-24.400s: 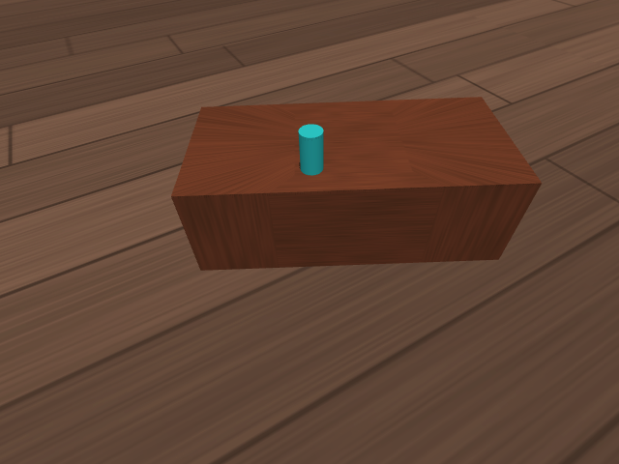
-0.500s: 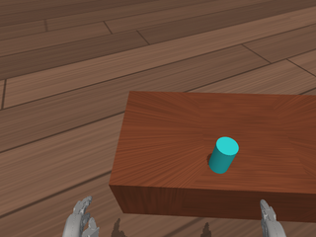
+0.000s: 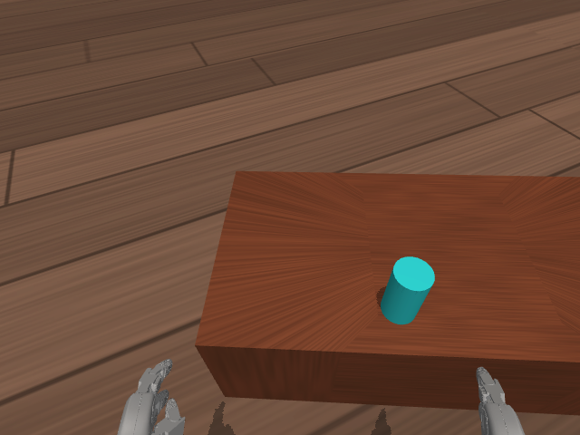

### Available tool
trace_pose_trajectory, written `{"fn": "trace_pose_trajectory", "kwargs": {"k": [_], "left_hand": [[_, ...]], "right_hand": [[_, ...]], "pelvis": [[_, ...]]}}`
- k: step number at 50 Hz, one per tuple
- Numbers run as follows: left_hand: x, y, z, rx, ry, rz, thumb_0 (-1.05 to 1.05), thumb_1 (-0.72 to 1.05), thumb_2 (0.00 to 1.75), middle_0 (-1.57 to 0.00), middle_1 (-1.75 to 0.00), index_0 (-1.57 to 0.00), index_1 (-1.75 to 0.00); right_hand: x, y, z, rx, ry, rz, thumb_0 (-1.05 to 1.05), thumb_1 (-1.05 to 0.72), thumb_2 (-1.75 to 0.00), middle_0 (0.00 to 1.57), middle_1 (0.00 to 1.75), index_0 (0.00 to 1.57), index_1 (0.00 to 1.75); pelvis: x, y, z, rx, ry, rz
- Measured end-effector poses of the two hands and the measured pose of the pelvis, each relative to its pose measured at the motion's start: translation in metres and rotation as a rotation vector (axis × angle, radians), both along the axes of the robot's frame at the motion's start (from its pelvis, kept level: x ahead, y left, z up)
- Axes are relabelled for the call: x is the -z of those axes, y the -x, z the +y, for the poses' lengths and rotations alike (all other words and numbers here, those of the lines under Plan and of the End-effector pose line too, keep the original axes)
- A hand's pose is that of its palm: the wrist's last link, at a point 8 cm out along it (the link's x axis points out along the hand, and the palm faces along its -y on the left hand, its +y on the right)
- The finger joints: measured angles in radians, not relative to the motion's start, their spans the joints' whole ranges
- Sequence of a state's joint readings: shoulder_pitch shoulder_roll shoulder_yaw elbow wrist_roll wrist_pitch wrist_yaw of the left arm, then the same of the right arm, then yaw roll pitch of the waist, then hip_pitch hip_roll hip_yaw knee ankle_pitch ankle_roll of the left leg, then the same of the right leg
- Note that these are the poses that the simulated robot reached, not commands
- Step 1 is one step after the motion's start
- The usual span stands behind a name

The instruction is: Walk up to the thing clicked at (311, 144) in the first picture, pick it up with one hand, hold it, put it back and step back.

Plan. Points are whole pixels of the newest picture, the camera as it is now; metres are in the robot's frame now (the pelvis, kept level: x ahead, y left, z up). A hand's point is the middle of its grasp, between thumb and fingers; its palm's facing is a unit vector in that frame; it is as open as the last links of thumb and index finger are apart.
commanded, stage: home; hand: right
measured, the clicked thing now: (405, 292) +0.48 -0.21 -0.23
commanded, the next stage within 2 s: stand in 0.86 s
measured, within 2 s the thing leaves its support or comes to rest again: neither
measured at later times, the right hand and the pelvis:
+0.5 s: hand out of the picture +0.17 -0.18 -0.06, palm faces +0.12 +0.95 -0.28, open 17.6 cm; pelvis +0.00 +0.00 +0.00, yaw +0 degrees
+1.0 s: hand out of the picture +0.16 -0.18 -0.07, palm faces +0.06 +0.95 -0.32, open 17.5 cm; pelvis +0.00 +0.01 +0.00, yaw +0 degrees
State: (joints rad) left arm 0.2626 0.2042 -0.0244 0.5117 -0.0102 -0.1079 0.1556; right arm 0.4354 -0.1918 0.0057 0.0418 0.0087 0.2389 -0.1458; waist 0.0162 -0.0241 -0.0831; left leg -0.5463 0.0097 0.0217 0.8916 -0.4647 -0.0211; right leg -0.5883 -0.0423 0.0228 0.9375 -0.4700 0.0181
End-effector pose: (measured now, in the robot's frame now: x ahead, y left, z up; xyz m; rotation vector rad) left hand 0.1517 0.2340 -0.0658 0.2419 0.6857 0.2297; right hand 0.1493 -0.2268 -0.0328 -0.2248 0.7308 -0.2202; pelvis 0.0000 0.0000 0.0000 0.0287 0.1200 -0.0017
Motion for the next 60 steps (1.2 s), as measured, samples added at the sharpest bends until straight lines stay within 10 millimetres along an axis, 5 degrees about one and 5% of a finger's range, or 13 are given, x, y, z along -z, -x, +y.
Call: {"fn": "trace_pose_trajectory", "kwargs": {"k": [48,53,60], "left_hand": [[0.002,0.006,0.008,-0.012,-0.012,-0.004,0.01,0.9,0.9,-0.21,-0.3,-0.21,-0.3],[0.017,0.012,0.02,0.134,-0.065,0.182,0.01,0.9,0.9,-0.21,-0.3,-0.21,-0.3],[0.017,0.04,0.05,0.069,-0.061,0.325,0.01,0.9,0.9,-0.21,-0.3,-0.21,-0.3]], "right_hand": [[0.0,0.005,0.006,0.003,0.002,0.009,-0.01,0.55,-0.04,0.05,0.05,0.05,0.05],[0.024,0.008,-0.014,-0.12,0.07,0.08,-0.01,0.5,-0.09,0.09,0.09,0.09,0.09],[0.041,0.041,-0.051,-0.069,0.086,0.243,-0.01,0.16,-0.42,0.17,0.23,0.16,0.22]], "pelvis": [[0.002,0.003,0.006,0.002,0.003,0.002],[-0.004,0.007,0.006,0.006,0.021,-0.06],[-0.013,0.006,0.003,0.006,0.03,-0.093]]}}
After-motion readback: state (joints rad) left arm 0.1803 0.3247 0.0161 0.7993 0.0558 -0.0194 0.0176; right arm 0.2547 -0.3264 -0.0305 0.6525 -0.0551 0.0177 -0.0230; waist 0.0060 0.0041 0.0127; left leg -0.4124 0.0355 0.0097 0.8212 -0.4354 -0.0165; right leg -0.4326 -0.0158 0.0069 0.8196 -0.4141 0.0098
